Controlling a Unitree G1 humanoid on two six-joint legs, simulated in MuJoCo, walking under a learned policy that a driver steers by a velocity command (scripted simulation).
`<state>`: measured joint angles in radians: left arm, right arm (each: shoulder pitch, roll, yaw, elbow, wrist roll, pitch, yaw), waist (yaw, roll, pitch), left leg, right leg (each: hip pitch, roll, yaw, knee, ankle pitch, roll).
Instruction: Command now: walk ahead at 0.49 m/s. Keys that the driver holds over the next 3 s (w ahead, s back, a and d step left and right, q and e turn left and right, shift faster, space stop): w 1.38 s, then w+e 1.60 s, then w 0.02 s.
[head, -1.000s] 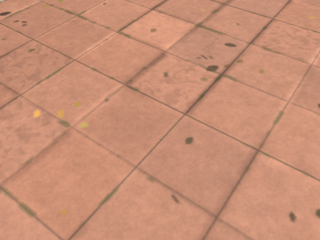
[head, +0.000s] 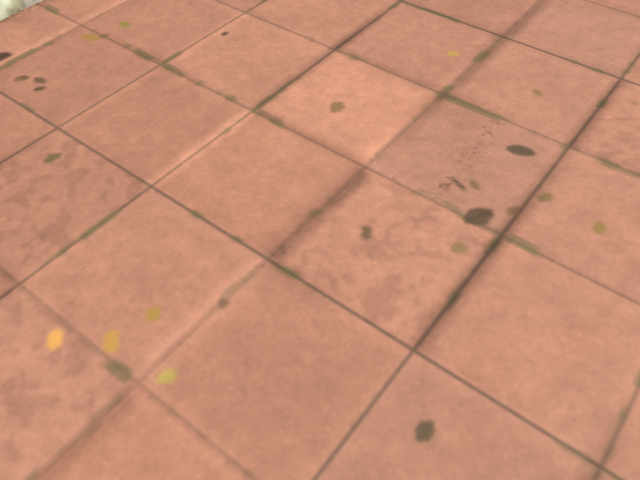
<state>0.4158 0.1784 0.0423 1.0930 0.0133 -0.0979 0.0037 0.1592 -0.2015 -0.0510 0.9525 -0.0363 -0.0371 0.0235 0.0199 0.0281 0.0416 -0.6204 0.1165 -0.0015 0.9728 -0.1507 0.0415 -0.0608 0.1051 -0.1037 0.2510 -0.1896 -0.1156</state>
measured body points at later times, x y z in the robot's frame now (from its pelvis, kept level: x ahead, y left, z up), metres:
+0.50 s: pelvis +0.29 +0.06 +0.00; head +0.30 +0.07 +0.45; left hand +0.36 +0.30 -0.15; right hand +0.27 -0.19 -0.14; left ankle +0.28 +0.11 -0.75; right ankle +0.32 -0.09 -0.67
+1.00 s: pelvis +0.56 +0.00 +0.00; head +0.59 -0.01 +0.45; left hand +0.60 +0.26 -0.14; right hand +0.60 -0.25 -0.15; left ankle +0.53 +0.14 -0.66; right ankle +0.59 -0.05 -0.75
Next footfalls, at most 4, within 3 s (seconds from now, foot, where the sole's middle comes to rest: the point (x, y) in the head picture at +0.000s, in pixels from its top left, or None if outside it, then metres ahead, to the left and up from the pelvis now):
0.26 left None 0.32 0.12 -0.78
0.80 right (372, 419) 0.63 -0.06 -0.78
1.38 left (296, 303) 0.93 0.12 -0.78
1.94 right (371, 228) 1.19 -0.07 -0.78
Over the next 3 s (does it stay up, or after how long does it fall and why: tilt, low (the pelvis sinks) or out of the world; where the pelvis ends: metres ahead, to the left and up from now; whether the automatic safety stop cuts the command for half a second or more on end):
stays up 1.55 -0.25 -0.02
